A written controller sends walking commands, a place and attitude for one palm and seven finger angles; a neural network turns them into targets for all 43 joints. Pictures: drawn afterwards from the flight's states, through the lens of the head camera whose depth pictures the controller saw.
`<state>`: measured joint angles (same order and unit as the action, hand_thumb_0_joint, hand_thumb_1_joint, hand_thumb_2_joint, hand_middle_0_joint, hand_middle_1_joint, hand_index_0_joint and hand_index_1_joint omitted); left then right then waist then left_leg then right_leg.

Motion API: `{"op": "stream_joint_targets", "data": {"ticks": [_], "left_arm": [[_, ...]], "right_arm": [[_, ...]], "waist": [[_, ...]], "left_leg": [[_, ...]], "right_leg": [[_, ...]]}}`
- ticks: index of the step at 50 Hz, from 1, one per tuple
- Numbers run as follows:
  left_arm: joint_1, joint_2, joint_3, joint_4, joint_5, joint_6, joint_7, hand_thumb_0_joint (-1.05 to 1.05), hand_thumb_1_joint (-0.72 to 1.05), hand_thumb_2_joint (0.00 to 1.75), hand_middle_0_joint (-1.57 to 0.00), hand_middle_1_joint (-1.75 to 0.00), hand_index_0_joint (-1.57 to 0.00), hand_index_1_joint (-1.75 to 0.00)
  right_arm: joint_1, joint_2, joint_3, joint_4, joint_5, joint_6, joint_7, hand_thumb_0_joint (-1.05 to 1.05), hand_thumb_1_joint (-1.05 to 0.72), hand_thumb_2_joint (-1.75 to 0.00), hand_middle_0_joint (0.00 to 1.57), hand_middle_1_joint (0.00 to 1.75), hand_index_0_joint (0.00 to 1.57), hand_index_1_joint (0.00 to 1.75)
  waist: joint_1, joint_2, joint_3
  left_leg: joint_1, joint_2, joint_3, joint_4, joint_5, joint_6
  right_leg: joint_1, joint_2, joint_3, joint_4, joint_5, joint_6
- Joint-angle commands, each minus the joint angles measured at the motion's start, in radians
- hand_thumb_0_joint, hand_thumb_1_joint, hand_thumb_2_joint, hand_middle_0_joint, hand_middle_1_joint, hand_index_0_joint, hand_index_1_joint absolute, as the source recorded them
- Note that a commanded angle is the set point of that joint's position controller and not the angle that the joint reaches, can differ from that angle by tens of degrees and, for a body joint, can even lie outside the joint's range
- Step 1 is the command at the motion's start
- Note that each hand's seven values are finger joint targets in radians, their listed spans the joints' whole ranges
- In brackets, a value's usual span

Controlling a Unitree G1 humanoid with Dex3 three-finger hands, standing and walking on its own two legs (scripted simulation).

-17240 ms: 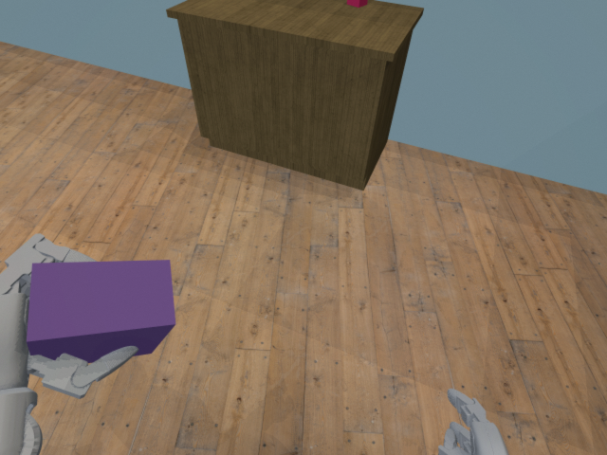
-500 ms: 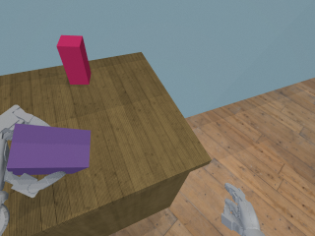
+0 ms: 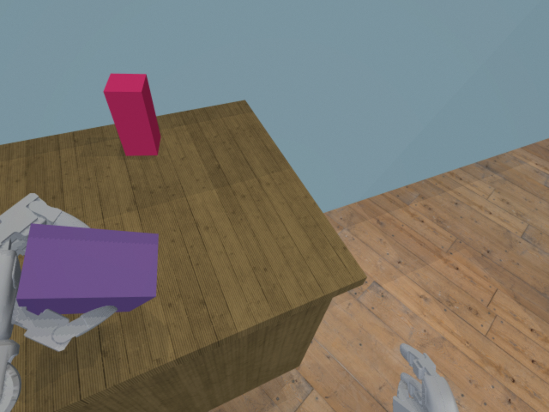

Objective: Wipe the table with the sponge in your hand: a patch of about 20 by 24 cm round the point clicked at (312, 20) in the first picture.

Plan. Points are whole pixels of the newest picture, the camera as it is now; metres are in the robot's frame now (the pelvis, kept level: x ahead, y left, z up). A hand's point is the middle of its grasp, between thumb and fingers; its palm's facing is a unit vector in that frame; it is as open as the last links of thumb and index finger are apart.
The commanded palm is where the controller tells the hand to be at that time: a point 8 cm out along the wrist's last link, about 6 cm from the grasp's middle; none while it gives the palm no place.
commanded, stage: turn the palm down, sponge in hand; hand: left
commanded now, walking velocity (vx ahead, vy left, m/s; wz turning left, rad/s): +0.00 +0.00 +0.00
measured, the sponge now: (107, 275) +0.23 +0.21 +0.13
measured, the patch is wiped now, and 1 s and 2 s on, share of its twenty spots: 0.00 0.00 0.00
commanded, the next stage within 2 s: none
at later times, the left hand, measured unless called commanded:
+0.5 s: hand (61, 290) +0.20 +0.24 +0.15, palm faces +0.41 -0.63 -0.66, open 10.7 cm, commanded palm +0.16 +0.26 +0.18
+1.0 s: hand (73, 283) +0.21 +0.23 +0.15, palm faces +0.25 -0.40 -0.88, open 10.7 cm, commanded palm +0.18 +0.24 +0.19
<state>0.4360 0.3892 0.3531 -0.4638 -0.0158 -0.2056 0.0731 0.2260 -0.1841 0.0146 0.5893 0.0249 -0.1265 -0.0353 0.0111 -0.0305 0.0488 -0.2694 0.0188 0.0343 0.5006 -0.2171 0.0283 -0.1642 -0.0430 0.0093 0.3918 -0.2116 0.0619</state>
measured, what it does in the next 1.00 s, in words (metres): shifts its weight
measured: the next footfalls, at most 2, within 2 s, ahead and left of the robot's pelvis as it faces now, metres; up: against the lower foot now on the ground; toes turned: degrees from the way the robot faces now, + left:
none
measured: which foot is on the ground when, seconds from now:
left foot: down 0.00-1.00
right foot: down 0.00-1.00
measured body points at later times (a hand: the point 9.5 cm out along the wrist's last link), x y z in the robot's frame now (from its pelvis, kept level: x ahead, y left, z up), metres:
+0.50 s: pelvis -0.01 -0.05 -0.01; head -0.01 -0.05 +0.44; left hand +0.17 +0.27 +0.19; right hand +0.21 -0.24 -0.09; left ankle +0.03 +0.10 -0.74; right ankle +0.00 -0.17 -0.74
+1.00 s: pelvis +0.02 -0.07 -0.02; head +0.03 -0.10 +0.43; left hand +0.19 +0.25 +0.20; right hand +0.21 -0.30 -0.11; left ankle +0.03 +0.10 -0.74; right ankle +0.00 -0.17 -0.74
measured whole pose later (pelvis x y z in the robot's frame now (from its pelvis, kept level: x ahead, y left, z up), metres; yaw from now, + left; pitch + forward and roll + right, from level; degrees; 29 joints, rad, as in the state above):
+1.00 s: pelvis +0.02 -0.07 -0.02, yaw +3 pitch +1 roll +0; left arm 0.39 0.64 0.35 -0.41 0.28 0.08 0.00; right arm 0.23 -0.29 -0.04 0.58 0.04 -0.04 -0.08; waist 0.09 0.08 -0.01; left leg -0.36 0.05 -0.05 0.64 -0.30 -0.05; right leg -0.29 -0.01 -0.06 0.67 -0.39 -0.02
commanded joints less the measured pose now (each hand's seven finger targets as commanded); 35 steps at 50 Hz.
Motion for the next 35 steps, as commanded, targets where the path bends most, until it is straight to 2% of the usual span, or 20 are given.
{"op": "stream_joint_targets", "data": {"ticks": [1,2,3,4,5,6,7,8,11,12,14,16,18,19,23,24,29,32,33,35], "left_arm": [[-0.089,0.16,0.116,-0.221,-0.018,-0.069,0.028,0.0,0.1,1.3,-1.2,-1.6,-1.2,-1.6],[-0.089,0.158,0.115,-0.214,-0.017,-0.068,0.028,0.0,0.1,1.3,-1.2,-1.6,-1.2,-1.6],[-0.947,0.939,0.415,-0.495,-0.001,-0.201,0.054,0.0,0.1,1.3,-1.2,-1.6,-1.2,-1.6],[-0.601,0.417,0.285,0.021,0.1,-0.003,-0.006,0.0,0.1,1.3,-1.2,-1.6,-1.2,-1.6],[-0.481,0.228,0.072,0.034,0.031,0.045,-0.031,0.0,0.1,1.3,-1.2,-1.6,-1.2,-1.6],[-0.412,0.233,0.136,0.03,-0.005,0.089,-0.063,0.0,0.1,1.3,-1.2,-1.6,-1.2,-1.6],[-0.354,0.222,0.103,0.019,-0.033,0.133,-0.09,0.0,0.1,1.3,-1.2,-1.6,-1.2,-1.6],[-0.297,0.14,0.024,0.086,-0.044,0.198,-0.108,0.0,0.1,1.3,-1.2,-1.6,-1.2,-1.6],[-0.241,0.198,-0.022,-0.117,0.08,0.22,-0.099,0.0,0.1,1.3,-1.2,-1.6,-1.2,-1.6],[-0.236,0.252,0.02,-0.156,0.119,0.205,-0.08,0.0,0.1,1.3,-1.2,-1.6,-1.2,-1.6],[-0.295,0.34,0.105,-0.28,0.146,0.16,-0.038,0.0,0.1,1.3,-1.2,-1.6,-1.2,-1.6],[-0.244,0.338,0.153,-0.26,0.128,0.102,-0.004,0.0,0.1,1.3,-1.2,-1.6,-1.2,-1.6],[-0.333,0.451,0.253,-0.263,0.132,0.076,0.043,0.0,0.1,1.3,-1.2,-1.6,-1.2,-1.6],[-0.359,0.368,0.182,-0.233,0.138,0.068,0.055,0.0,0.1,1.3,-1.2,-1.6,-1.2,-1.6],[-0.423,0.403,0.163,-0.046,0.18,0.133,0.055,0.0,0.1,1.3,-1.2,-1.6,-1.2,-1.6],[-0.41,0.357,0.106,-0.033,0.185,0.149,0.033,0.0,0.1,1.3,-1.2,-1.6,-1.2,-1.6],[-0.381,0.369,0.028,-0.049,0.21,0.215,-0.084,0.0,0.1,1.3,-1.2,-1.6,-1.2,-1.6],[-0.329,0.453,0.111,-0.083,0.213,0.169,-0.111,0.0,0.1,1.3,-1.2,-1.6,-1.2,-1.6],[-0.339,0.519,0.187,-0.101,0.214,0.158,-0.1,0.0,0.1,1.3,-1.2,-1.6,-1.2,-1.6],[-0.276,0.499,0.215,-0.123,0.208,0.121,-0.076,0.0,0.1,1.3,-1.2,-1.6,-1.2,-1.6]], "right_arm": [[-0.097,-0.137,-0.052,-0.163,-0.001,-0.057,-0.011,0.0,-0.9,-0.9,0.2,0.3,0.2,0.3],[-0.092,-0.138,-0.053,-0.161,-0.001,-0.057,-0.011,0.0,-0.9,-0.9,0.2,0.3,0.2,0.3],[0.045,-0.219,0.072,-0.251,0.053,-0.033,-0.088,0.0,-0.9,-0.9,0.2,0.3,0.2,0.3],[-0.113,-0.142,-0.061,-0.117,-0.054,-0.064,-0.048,0.0,-0.9,-0.9,0.2,0.3,0.2,0.3],[-0.101,-0.17,-0.044,-0.142,-0.036,-0.069,0.003,0.0,-0.9,-0.9,0.2,0.3,0.2,0.3],[-0.103,-0.211,-0.072,-0.109,-0.027,-0.067,0.007,0.0,-0.9,-0.9,0.2,0.3,0.2,0.3],[-0.136,-0.205,-0.063,-0.12,-0.017,-0.067,0.007,0.0,-0.9,-0.9,0.2,0.3,0.2,0.3],[-0.179,-0.197,-0.044,-0.128,0.007,-0.053,0.019,0.0,-0.9,-0.9,0.2,0.3,0.2,0.3],[-0.206,-0.182,-0.03,-0.163,-0.006,-0.042,0.035,0.0,-0.9,-0.9,0.2,0.3,0.2,0.3],[-0.209,-0.18,-0.032,-0.169,-0.015,-0.036,0.034,0.0,-0.9,-0.9,0.2,0.3,0.2,0.3],[-0.225,-0.164,-0.027,-0.196,-0.033,-0.029,0.028,0.0,-0.9,-0.9,0.2,0.3,0.2,0.3],[-0.211,-0.156,-0.033,-0.171,-0.041,-0.029,0.016,0.0,-0.9,-0.9,0.2,0.3,0.2,0.3],[-0.206,-0.165,-0.036,-0.155,-0.038,-0.024,0.001,0.0,-0.9,-0.9,0.2,0.3,0.2,0.3],[-0.199,-0.138,-0.033,-0.151,-0.039,-0.029,-0.001,0.0,-0.9,-0.9,0.2,0.3,0.2,0.3],[-0.181,-0.168,-0.044,-0.111,-0.02,-0.015,-0.02,0.0,-0.9,-0.9,0.2,0.3,0.2,0.3],[-0.185,-0.163,-0.041,-0.119,-0.023,-0.016,-0.022,0.0,-0.9,-0.9,0.2,0.3,0.2,0.3],[-0.211,-0.165,-0.027,-0.154,-0.006,-0.016,-0.051,0.0,-0.9,-0.9,0.2,0.3,0.2,0.3],[-0.187,-0.169,-0.04,-0.16,-0.015,-0.015,-0.062,0.0,-0.9,-0.9,0.2,0.3,0.2,0.3],[-0.205,-0.169,-0.041,-0.158,-0.008,-0.02,-0.061,0.0,-0.9,-0.9,0.2,0.3,0.2,0.3],[-0.164,-0.16,-0.055,-0.158,-0.021,-0.019,-0.055,0.0,-0.9,-0.9,0.2,0.3,0.2,0.3]], "waist": [[0.002,0.122,-0.134],[0.003,0.11,-0.135],[-0.028,0.376,-0.154],[0.056,0.294,-0.2],[0.019,0.219,-0.21],[0.062,0.165,-0.256],[0.071,0.15,-0.242],[0.056,0.119,-0.182],[0.061,0.13,-0.124],[0.051,0.12,-0.14],[0.055,0.133,-0.196],[0.052,0.097,-0.201],[0.051,0.146,-0.22],[0.046,0.155,-0.195],[0.025,0.197,-0.142],[0.027,0.173,-0.14],[0.035,0.099,-0.13],[0.055,0.035,-0.161],[0.07,0.053,-0.172],[0.079,0.049,-0.221]], "left_leg": [[0.041,0.072,-0.07,-0.142,-0.038,0.011],[0.04,0.072,-0.071,-0.14,-0.042,0.01],[-0.099,0.057,-0.094,-0.195,-0.219,0.042],[0.135,0.018,-0.057,-0.113,0.019,-0.077],[0.178,0.014,-0.098,-0.093,0.244,-0.105],[0.201,0.023,-0.069,-0.077,0.186,-0.083],[0.177,0.003,-0.05,-0.076,0.133,-0.059],[0.127,0.002,-0.049,-0.082,0.025,-0.053],[0.058,0.0,-0.06,-0.114,-0.034,-0.038],[0.051,0.0,-0.062,-0.108,-0.053,-0.033],[0.044,-0.012,-0.059,-0.085,-0.075,-0.029],[0.056,-0.01,-0.052,-0.057,-0.072,-0.03],[0.05,-0.015,-0.04,-0.039,-0.128,-0.031],[0.041,-0.022,-0.042,-0.032,-0.107,-0.034],[0.03,-0.033,-0.022,-0.016,-0.174,-0.03],[0.025,-0.036,-0.026,-0.015,-0.15,-0.028],[0.047,-0.046,-0.004,0.018,-0.076,-0.009],[0.047,-0.043,-0.007,0.044,-0.01,-0.003],[0.064,-0.042,-0.002,0.055,0.01,-0.004],[0.061,-0.04,0.001,0.082,0.097,-0.005]], "right_leg": [[0.014,-0.01,0.001,-0.037,0.098,-0.073],[0.014,-0.01,0.003,-0.037,0.095,-0.074],[0.185,0.077,-0.049,0.109,-0.06,-0.006],[-0.041,0.088,-0.095,0.182,0.041,-0.103],[-0.102,0.089,-0.117,0.138,0.078,-0.099],[-0.1,0.082,-0.101,0.11,0.086,-0.085],[-0.07,0.071,-0.103,0.093,0.1,-0.086],[-0.093,0.079,-0.11,0.099,0.065,-0.084],[-0.097,0.068,-0.115,0.116,0.043,-0.084],[-0.1,0.07,-0.111,0.121,0.021,-0.084],[-0.099,0.069,-0.105,0.126,-0.019,-0.088],[-0.121,0.076,-0.111,0.126,-0.041,-0.08],[-0.147,0.077,-0.095,0.124,-0.098,-0.077],[-0.15,0.068,-0.101,0.116,-0.092,-0.081],[-0.198,0.061,-0.079,0.089,-0.144,-0.075],[-0.18,0.051,-0.083,0.078,-0.132,-0.075],[-0.176,0.038,-0.06,0.04,-0.135,-0.064],[-0.149,0.033,-0.047,0.046,-0.084,-0.051],[-0.144,0.036,-0.035,0.043,-0.075,-0.057],[-0.105,0.029,-0.045,0.077,0.049,-0.055]]}}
